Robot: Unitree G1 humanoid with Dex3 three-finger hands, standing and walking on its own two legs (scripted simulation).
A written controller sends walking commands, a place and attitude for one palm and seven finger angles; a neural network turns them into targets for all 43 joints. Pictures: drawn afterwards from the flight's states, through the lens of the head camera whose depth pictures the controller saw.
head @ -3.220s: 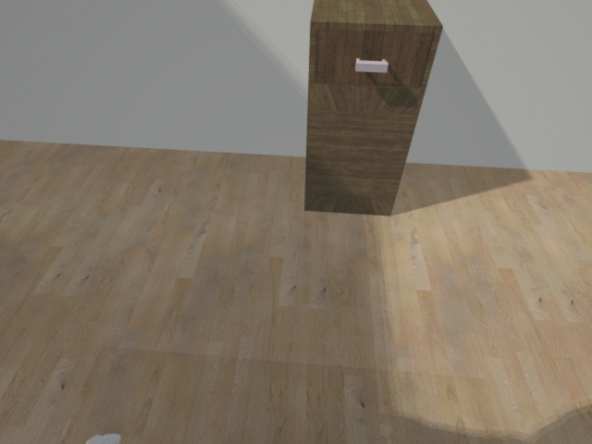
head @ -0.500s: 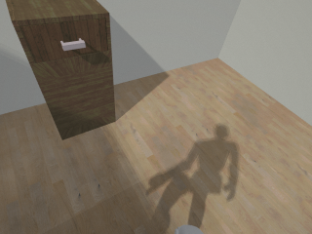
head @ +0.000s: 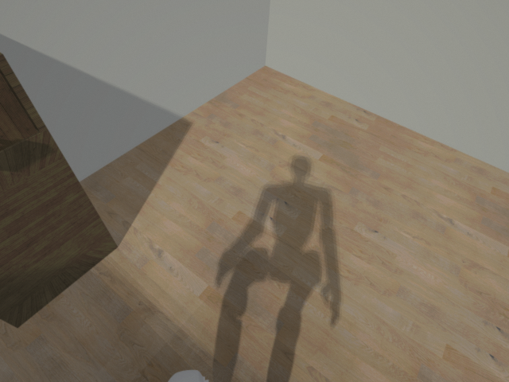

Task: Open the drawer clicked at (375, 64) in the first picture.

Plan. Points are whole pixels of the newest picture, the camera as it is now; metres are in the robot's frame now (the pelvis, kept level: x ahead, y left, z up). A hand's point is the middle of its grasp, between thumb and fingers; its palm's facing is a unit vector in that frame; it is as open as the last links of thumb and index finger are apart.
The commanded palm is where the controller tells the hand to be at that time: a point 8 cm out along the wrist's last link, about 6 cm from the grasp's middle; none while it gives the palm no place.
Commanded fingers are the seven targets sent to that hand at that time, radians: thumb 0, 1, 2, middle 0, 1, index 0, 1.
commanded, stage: walk to a spot facing it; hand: left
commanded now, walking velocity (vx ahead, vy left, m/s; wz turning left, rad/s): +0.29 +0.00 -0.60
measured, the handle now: out of the picture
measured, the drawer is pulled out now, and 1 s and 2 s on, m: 0.00 0.00 0.00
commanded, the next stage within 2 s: none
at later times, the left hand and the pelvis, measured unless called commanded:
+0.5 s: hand (111, 312) +0.26 +0.29 -0.16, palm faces -0.19 -0.96 -0.21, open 7.4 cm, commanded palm none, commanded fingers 0.00 0.90 0.90 -0.20 -0.30 -0.20 -0.30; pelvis +0.17 +0.09 +0.01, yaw -19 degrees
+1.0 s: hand (186, 256) +0.38 +0.16 -0.13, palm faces -0.54 -0.80 -0.27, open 7.4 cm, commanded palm none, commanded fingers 0.00 0.90 0.90 -0.20 -0.30 -0.20 -0.30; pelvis +0.19 +0.05 +0.02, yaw -36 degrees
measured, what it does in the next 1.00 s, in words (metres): walks ahead, turning right: left foot, then right foot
